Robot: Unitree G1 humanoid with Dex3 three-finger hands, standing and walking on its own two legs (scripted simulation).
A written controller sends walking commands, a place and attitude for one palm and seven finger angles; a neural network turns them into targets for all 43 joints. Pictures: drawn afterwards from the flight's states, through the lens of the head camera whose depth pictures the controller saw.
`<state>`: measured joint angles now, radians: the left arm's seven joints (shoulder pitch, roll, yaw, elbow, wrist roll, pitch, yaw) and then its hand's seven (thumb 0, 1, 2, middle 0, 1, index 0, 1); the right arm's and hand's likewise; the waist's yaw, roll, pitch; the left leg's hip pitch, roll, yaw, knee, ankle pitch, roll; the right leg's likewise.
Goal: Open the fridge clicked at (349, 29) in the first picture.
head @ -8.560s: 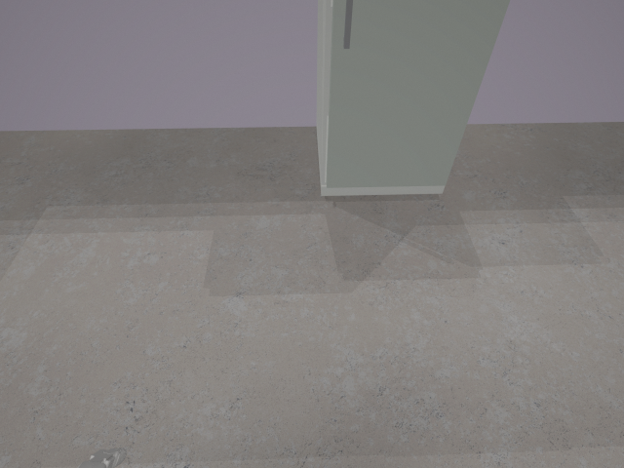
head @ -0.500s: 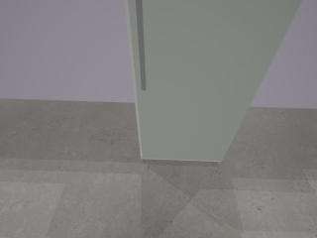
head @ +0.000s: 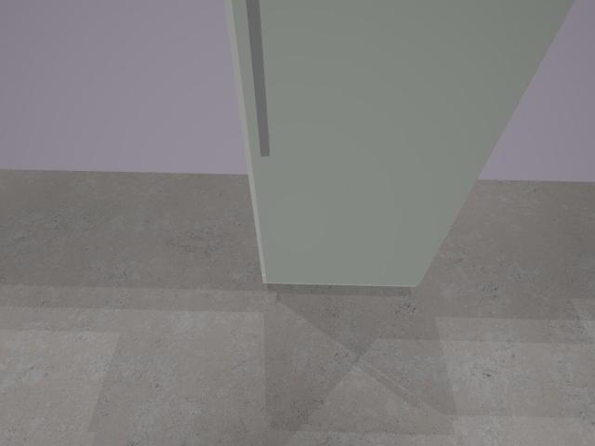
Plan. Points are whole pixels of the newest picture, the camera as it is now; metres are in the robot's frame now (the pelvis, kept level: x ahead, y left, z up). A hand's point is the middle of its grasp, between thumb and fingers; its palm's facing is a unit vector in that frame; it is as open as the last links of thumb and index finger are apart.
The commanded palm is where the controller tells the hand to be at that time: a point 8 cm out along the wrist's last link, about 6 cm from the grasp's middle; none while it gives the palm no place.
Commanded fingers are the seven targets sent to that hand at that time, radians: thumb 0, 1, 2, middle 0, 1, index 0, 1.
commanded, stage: look again from close up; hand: left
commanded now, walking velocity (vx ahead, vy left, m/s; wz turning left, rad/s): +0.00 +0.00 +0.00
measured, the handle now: (257, 33) +0.69 +0.12 +0.21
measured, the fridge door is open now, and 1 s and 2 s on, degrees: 0 0 0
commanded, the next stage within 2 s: shuffle to correct the standing spot in 0.70 s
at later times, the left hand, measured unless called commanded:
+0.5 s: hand out of the picture +0.01 +0.15 -0.17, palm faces +0.02 -0.99 -0.17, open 7.4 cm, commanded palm none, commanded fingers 0.00 0.90 0.90 -0.20 -0.30 -0.20 -0.30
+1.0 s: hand out of the picture +0.02 +0.14 -0.18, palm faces +0.06 -0.99 -0.15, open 7.4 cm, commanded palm none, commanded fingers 0.00 0.90 0.90 -0.20 -0.30 -0.20 -0.30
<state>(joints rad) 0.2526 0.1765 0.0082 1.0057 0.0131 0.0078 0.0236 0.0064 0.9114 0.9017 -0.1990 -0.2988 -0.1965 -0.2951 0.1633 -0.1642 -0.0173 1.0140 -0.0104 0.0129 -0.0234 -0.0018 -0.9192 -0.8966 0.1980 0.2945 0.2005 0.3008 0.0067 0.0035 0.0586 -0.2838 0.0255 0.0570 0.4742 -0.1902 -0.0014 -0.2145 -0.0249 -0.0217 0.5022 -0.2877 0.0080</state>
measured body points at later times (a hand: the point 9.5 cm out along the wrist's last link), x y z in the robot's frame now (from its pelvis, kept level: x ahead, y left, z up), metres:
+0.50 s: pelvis +0.02 -0.01 +0.01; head +0.04 -0.01 +0.46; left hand +0.01 +0.20 -0.15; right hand +0.01 -0.23 -0.16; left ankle +0.04 +0.12 -0.74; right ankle -0.01 -0.12 -0.74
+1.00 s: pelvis +0.06 -0.01 +0.00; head +0.07 -0.01 +0.45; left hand +0.02 +0.19 -0.16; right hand +0.05 -0.23 -0.16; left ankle +0.04 +0.12 -0.74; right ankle -0.01 -0.12 -0.74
